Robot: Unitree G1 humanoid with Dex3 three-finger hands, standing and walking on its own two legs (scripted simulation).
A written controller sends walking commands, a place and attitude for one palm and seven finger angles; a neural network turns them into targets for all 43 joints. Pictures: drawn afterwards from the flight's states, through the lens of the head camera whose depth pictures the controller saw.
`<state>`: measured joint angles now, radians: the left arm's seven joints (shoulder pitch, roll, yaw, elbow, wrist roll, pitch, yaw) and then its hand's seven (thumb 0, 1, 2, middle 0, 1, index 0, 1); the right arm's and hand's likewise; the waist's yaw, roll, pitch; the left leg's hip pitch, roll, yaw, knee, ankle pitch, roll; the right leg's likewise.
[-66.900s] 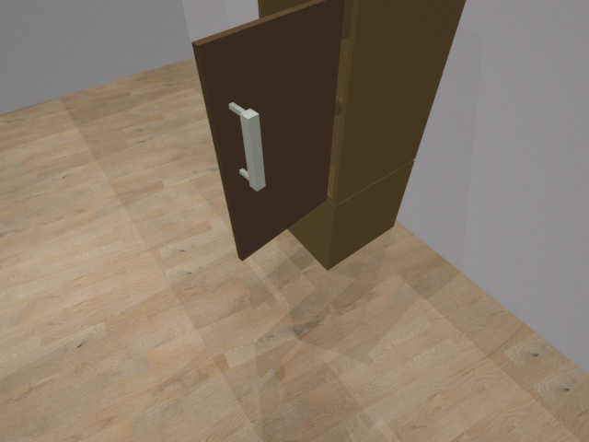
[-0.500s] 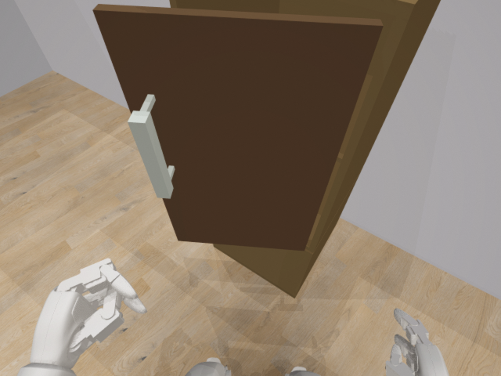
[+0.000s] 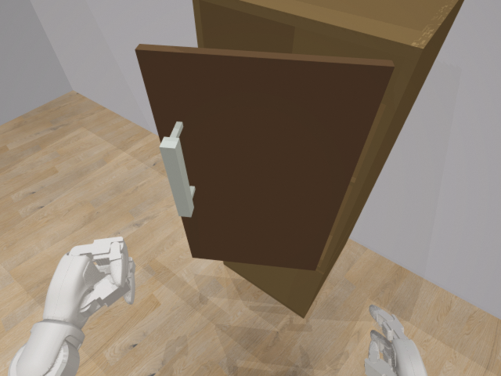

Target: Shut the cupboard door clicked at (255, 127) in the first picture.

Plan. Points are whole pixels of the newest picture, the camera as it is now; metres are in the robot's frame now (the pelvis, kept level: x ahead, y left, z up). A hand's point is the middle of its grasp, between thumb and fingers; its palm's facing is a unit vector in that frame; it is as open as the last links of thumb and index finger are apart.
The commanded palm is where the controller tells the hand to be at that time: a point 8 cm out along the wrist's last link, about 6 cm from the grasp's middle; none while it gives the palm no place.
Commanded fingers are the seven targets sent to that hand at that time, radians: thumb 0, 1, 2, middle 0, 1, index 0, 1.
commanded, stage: raise the hand and make a fist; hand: left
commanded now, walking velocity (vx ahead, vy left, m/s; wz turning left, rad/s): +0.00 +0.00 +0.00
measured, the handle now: (182, 172) +0.44 +0.16 +0.08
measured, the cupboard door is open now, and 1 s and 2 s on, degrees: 29 29 29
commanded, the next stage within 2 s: bring the fist close to the handle in 0.36 s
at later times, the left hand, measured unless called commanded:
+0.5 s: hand (140, 286) +0.22 +0.17 +0.08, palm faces -0.01 -1.00 -0.07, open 3.1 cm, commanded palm +0.20 +0.22 +0.09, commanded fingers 0.00 0.90 0.90 -1.30 -1.50 -1.30 -1.50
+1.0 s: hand (162, 247) +0.28 +0.15 +0.09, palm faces -0.02 -1.00 -0.05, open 3.1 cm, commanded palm +0.26 +0.20 +0.09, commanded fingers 0.00 0.90 0.90 -1.30 -1.50 -1.30 -1.50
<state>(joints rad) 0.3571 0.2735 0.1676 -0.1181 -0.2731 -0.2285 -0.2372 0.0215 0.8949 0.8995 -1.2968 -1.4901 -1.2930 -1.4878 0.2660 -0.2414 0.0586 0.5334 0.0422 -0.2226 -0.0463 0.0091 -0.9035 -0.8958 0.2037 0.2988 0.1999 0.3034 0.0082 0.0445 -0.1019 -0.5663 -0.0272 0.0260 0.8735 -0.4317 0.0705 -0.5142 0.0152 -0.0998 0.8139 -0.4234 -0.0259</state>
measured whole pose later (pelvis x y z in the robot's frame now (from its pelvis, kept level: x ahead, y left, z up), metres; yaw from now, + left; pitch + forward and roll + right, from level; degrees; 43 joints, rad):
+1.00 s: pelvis +0.01 -0.03 +0.01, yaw -1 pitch +7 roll +0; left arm 0.15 0.26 0.18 0.10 -0.27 -0.23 -0.23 0.02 0.90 0.90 -1.30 -1.50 -1.30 -1.50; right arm 0.27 -0.27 0.03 0.58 0.05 -0.20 -0.04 0.01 -0.91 -0.90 0.20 0.30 0.20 0.30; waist -0.02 0.03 -0.09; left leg -0.52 -0.01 0.04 0.80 -0.41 0.03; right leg -0.50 0.03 -0.09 0.78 -0.41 -0.06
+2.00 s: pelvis +0.00 -0.02 +0.01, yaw -2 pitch +7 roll +0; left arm -0.11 0.21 0.12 0.34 -0.20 -0.27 -0.14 0.02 0.90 0.90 -1.30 -1.50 -1.30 -1.50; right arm 0.25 -0.26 0.03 0.60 0.04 -0.10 -0.02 0.01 -0.91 -0.90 0.20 0.30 0.20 0.30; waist -0.02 0.03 -0.08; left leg -0.51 -0.02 0.05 0.77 -0.38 0.05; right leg -0.49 0.03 -0.07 0.76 -0.39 -0.05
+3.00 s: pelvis -0.02 +0.00 -0.01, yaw -1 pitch +14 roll -1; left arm -0.83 0.35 0.15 1.10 -0.17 -0.35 -0.35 0.03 0.94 0.95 -1.30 -1.50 -1.29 -1.50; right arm 0.35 -0.28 0.03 0.67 0.03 -0.07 -0.02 0.00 -0.91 -0.90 0.20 0.30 0.20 0.30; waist -0.13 0.02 -0.07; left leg -0.73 -0.03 0.05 0.88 -0.39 0.07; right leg -0.69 0.01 -0.08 0.85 -0.39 -0.03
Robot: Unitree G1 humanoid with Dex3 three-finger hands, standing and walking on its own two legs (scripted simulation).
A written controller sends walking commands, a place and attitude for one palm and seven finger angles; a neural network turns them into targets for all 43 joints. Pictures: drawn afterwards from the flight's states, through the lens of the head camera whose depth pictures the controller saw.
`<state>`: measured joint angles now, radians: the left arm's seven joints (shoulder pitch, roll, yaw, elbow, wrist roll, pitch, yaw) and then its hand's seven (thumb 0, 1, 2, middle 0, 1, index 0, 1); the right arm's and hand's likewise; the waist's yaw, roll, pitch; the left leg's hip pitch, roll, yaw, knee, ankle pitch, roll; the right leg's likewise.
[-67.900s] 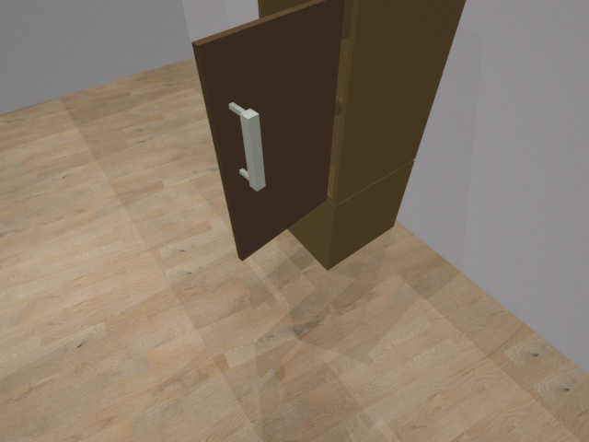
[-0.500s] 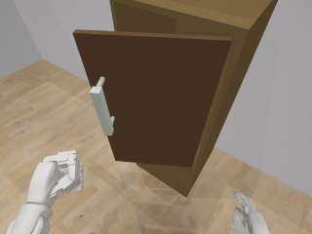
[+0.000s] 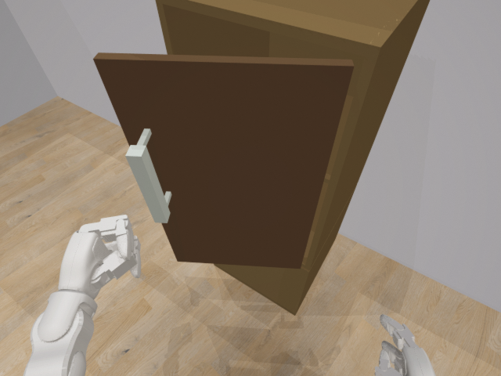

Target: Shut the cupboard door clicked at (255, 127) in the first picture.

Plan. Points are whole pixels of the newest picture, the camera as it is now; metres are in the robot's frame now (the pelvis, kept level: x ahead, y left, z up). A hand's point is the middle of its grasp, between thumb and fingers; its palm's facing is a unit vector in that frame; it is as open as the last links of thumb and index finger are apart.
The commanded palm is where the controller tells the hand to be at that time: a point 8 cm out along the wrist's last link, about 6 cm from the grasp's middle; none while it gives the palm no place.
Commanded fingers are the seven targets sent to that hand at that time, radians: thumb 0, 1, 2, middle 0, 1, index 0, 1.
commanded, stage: bring the fist close to the handle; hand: left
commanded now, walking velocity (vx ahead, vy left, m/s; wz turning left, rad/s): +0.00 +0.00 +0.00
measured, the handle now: (154, 178) +0.43 +0.19 +0.07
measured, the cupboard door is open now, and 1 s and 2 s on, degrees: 29 29 11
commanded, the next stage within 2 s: push the door shut along its arc in 0.86 s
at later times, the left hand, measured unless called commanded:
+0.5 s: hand (159, 227) +0.32 +0.16 +0.08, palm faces -0.03 -1.00 -0.03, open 3.1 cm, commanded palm +0.30 +0.21 +0.08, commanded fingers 0.00 0.90 0.90 -1.30 -1.50 -1.30 -1.50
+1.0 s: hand (158, 227) +0.32 +0.16 +0.08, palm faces -0.02 -1.00 -0.03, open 3.1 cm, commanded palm +0.30 +0.22 +0.08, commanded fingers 0.00 0.90 0.90 -1.30 -1.50 -1.30 -1.50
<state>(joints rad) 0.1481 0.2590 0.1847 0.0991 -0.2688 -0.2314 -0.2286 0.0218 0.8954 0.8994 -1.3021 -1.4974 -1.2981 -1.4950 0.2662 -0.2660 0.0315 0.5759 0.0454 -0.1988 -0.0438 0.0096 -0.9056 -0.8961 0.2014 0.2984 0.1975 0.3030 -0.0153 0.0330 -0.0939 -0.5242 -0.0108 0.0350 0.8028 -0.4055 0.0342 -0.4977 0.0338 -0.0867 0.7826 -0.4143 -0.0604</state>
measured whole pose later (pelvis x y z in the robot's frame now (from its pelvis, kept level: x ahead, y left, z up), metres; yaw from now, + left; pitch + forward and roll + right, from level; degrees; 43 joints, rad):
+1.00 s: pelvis -0.01 +0.01 +0.00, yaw -1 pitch +7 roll +0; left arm -0.11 0.21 0.12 0.34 -0.20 -0.27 -0.14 0.02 0.90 0.90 -1.30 -1.50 -1.30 -1.50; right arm 0.25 -0.26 0.03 0.60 0.04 -0.10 -0.02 0.01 -0.91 -0.90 0.20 0.30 0.20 0.30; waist -0.02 0.03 -0.08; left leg -0.51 -0.02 0.05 0.77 -0.38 0.05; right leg -0.49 0.03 -0.07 0.76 -0.39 -0.05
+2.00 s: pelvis -0.02 +0.03 -0.01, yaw +0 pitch +14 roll -1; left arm -0.83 0.35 0.15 1.10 -0.17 -0.35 -0.35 0.03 0.94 0.95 -1.30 -1.50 -1.29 -1.50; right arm 0.35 -0.28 0.03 0.67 0.03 -0.07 -0.02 0.00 -0.91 -0.90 0.20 0.30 0.20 0.30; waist -0.13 0.02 -0.07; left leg -0.73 -0.03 0.05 0.88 -0.39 0.07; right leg -0.69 0.01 -0.08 0.85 -0.39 -0.03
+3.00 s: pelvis -0.03 +0.01 -0.04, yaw +0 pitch +23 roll -3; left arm -1.26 0.43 0.16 1.32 -0.13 -0.21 -0.41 -0.02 0.81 0.95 -1.30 -1.50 -1.31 -1.50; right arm 0.37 -0.30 0.03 0.72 0.00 -0.09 -0.03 0.00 -0.91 -0.90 0.20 0.30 0.20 0.30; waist -0.20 0.04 -0.09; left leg -1.01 0.01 0.00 1.05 -0.44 0.04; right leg -0.95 0.04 -0.13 0.98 -0.43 -0.07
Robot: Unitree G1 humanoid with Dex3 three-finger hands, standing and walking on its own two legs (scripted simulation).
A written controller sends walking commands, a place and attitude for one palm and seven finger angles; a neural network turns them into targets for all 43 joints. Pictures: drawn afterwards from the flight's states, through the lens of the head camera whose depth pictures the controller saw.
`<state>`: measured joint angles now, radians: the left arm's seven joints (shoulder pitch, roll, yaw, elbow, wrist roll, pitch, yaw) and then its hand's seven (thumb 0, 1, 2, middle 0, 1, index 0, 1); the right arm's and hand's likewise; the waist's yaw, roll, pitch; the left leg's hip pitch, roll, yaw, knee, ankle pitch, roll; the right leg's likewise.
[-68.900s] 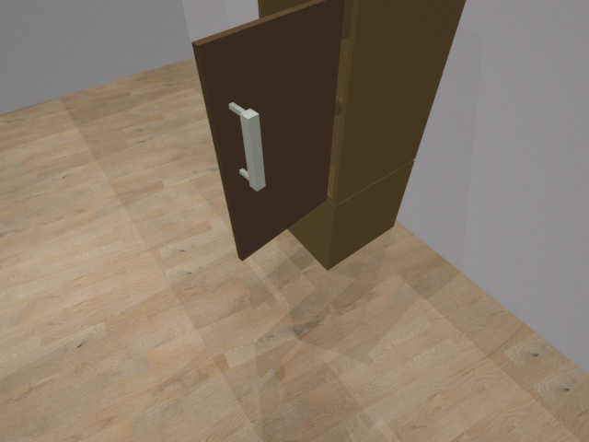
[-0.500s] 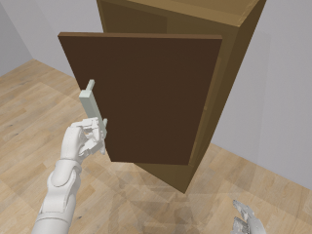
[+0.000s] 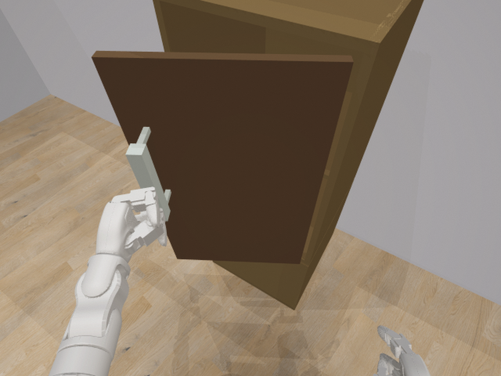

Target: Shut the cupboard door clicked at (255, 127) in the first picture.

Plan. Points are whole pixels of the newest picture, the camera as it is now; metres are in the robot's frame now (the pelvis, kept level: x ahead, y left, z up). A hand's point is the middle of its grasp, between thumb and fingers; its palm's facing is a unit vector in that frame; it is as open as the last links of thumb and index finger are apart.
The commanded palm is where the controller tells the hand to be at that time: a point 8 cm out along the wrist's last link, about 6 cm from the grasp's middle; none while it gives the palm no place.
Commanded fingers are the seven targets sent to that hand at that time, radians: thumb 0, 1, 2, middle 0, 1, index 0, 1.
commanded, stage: push the door shut along its arc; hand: left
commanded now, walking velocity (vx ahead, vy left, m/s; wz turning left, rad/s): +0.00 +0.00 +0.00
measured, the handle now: (154, 176) +0.43 +0.19 +0.07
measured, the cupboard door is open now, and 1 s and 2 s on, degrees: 29 11 0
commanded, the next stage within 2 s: pull the fist back off the door in 1.84 s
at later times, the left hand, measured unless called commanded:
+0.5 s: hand (158, 198) +0.38 +0.17 +0.07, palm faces -0.13 -0.99 -0.04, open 3.1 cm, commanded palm +0.38 +0.20 +0.08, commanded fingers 0.00 0.90 0.90 -1.30 -1.50 -1.30 -1.50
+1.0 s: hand (188, 170) +0.44 +0.13 +0.08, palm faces -0.28 -0.96 -0.03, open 3.3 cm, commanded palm +0.44 +0.17 +0.08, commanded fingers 0.00 0.90 0.90 -1.30 -1.50 -1.30 -1.50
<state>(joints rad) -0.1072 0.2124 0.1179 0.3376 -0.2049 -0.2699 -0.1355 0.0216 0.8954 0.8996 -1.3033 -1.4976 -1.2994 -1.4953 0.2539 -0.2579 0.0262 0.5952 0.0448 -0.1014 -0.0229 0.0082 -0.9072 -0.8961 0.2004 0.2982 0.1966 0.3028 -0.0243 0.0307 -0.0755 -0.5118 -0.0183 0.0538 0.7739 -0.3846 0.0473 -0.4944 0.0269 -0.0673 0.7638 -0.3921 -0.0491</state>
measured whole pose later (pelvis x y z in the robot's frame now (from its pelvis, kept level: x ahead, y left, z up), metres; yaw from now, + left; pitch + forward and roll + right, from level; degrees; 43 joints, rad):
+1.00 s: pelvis -0.02 +0.02 -0.02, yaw +1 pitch +14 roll -1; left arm -0.83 0.35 0.15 1.10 -0.17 -0.35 -0.35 0.03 0.94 0.95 -1.30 -1.50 -1.29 -1.50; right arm 0.35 -0.28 0.03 0.67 0.03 -0.07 -0.02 0.00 -0.91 -0.90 0.20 0.30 0.20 0.30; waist -0.13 0.02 -0.07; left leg -0.73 -0.03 0.05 0.88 -0.39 0.07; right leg -0.69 0.01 -0.08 0.85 -0.39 -0.03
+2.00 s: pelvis -0.02 +0.00 -0.04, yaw +1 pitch +23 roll -3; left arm -1.26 0.43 0.16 1.32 -0.13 -0.21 -0.41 -0.02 0.81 0.95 -1.30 -1.50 -1.31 -1.50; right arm 0.37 -0.30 0.03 0.72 0.00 -0.09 -0.03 0.00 -0.91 -0.90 0.20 0.30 0.20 0.30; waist -0.20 0.04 -0.09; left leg -1.01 0.01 0.00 1.05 -0.44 0.04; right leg -0.95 0.04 -0.13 0.98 -0.43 -0.07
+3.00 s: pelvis +0.01 -0.01 -0.01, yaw +0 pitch +12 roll +0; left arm -0.64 0.10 0.08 0.86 -0.08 -0.36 0.10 0.02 0.90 0.90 -1.30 -1.50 -1.30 -1.50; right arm 0.27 -0.25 -0.01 0.61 0.00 -0.01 0.04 0.00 -0.91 -0.90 0.20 0.30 0.20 0.30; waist -0.07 0.03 -0.11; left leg -0.64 -0.01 0.04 0.84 -0.41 0.03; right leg -0.62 0.04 -0.07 0.82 -0.42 -0.06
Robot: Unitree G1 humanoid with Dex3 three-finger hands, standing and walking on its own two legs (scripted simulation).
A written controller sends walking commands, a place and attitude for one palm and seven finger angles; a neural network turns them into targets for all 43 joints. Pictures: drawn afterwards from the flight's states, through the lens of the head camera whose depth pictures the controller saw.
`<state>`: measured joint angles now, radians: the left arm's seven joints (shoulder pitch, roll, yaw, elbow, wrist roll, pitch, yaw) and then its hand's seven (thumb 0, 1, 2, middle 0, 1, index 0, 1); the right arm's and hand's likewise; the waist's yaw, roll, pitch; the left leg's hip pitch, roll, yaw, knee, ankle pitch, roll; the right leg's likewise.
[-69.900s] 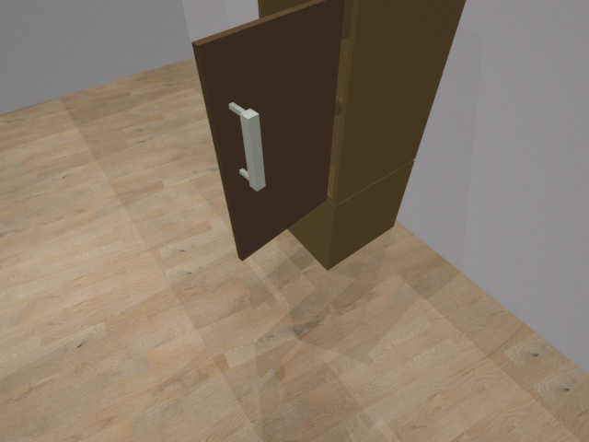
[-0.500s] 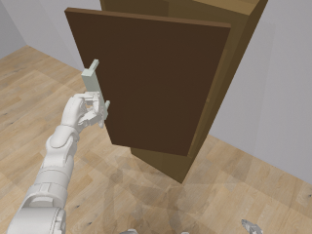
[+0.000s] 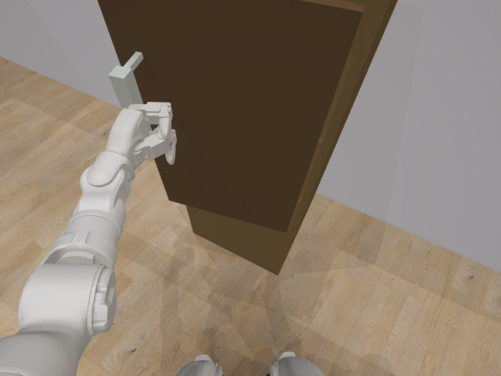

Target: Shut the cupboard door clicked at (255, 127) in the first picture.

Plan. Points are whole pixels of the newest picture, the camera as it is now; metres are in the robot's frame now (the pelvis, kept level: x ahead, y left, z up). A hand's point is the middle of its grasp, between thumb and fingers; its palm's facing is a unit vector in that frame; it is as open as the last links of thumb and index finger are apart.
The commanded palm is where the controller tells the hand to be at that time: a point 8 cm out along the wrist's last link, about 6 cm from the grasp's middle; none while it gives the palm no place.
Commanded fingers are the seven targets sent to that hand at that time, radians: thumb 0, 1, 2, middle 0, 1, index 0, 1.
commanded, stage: push the door shut along its arc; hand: left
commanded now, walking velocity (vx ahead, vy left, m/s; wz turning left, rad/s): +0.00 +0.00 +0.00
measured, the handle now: (143, 108) +0.54 +0.16 +0.09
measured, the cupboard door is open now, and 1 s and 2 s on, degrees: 11 0 0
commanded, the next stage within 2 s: pull the fist back off the door in 0.84 s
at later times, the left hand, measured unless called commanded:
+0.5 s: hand (202, 115) +0.51 +0.06 +0.10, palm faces -0.41 -0.91 +0.00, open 3.1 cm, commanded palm +0.51 +0.11 +0.09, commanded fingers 0.00 0.90 0.90 -1.30 -1.50 -1.30 -1.50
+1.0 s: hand (208, 105) +0.53 +0.05 +0.10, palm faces -0.40 -0.92 +0.03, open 2.8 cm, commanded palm +0.55 +0.07 +0.09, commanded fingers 0.00 0.90 0.90 -1.30 -1.50 -1.30 -1.50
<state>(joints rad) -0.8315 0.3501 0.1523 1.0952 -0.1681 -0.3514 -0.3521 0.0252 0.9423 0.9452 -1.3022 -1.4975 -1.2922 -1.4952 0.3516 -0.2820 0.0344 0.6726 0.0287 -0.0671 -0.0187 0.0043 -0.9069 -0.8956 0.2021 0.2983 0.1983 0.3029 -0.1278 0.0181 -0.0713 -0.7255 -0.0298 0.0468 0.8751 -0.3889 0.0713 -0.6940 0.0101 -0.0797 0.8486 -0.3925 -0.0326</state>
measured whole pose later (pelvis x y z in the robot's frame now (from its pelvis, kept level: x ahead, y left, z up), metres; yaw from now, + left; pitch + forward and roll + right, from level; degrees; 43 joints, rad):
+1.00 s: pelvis -0.01 -0.02 -0.03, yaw +0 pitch +23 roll -3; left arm -1.26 0.43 0.16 1.32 -0.13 -0.21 -0.41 -0.02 0.81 0.95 -1.30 -1.50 -1.31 -1.50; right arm 0.37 -0.30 0.03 0.72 0.00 -0.09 -0.03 0.00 -0.91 -0.90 0.20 0.30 0.20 0.30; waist -0.20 0.04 -0.09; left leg -1.01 0.01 0.00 1.05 -0.44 0.04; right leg -0.95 0.04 -0.13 0.98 -0.43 -0.07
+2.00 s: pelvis +0.02 -0.03 +0.01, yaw -1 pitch +12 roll +0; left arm -0.64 0.10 0.08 0.86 -0.08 -0.36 0.10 0.02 0.90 0.90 -1.30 -1.50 -1.30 -1.50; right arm 0.27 -0.25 -0.01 0.61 0.00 -0.01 0.04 0.00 -0.91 -0.90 0.20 0.30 0.20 0.30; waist -0.07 0.03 -0.11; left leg -0.64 -0.01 0.04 0.84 -0.41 0.03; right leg -0.62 0.04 -0.07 0.82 -0.42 -0.06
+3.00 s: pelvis +0.03 -0.01 +0.05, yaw +0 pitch -4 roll +0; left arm 0.36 0.31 0.22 -0.27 -0.08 -0.05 0.08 0.02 0.89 0.90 -0.64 -0.76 -0.63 -0.76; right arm 0.18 -0.22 0.05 0.60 0.02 0.00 -0.06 0.01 -0.91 -0.90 0.20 0.30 0.20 0.30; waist 0.05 0.08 0.00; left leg -0.10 -0.04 0.04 0.41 -0.24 0.05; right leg -0.08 0.03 -0.06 0.38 -0.24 -0.03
